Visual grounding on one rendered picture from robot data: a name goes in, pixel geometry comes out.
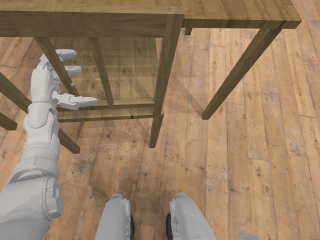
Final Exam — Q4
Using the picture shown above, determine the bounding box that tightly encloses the robot left upper arm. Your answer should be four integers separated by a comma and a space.
0, 176, 64, 240

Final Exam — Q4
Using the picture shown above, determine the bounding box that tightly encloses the chair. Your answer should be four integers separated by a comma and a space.
0, 2, 184, 154

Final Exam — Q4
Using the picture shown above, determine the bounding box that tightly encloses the table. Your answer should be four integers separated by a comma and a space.
0, 0, 302, 131

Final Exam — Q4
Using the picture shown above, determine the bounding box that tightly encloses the left robot thigh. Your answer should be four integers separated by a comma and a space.
94, 197, 131, 240

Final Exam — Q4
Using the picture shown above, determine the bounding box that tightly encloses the robot left shin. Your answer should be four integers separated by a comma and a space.
105, 194, 131, 240

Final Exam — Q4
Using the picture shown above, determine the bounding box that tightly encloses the robot left forearm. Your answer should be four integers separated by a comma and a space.
0, 102, 60, 197

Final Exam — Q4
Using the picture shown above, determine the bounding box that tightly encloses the robot left hand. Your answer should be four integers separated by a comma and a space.
30, 49, 98, 111

